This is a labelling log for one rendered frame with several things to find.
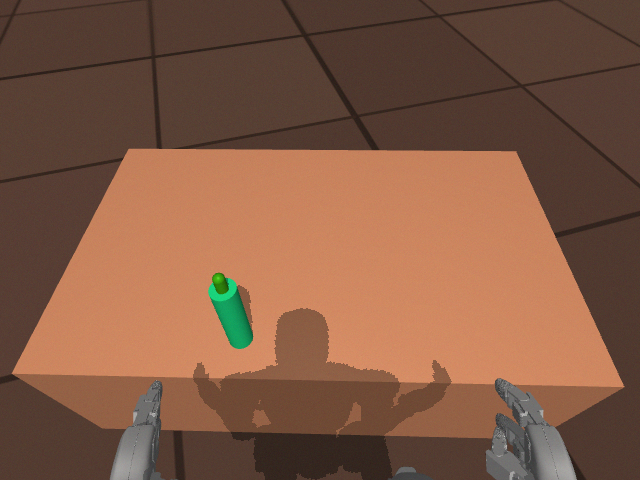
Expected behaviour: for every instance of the bottle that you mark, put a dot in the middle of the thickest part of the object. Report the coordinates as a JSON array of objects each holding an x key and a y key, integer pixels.
[{"x": 227, "y": 302}]

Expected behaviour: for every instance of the left robot hand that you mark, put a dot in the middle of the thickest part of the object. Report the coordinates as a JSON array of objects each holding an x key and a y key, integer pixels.
[{"x": 138, "y": 448}]

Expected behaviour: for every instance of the right robot hand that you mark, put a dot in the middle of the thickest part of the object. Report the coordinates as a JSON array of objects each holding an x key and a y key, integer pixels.
[{"x": 539, "y": 450}]

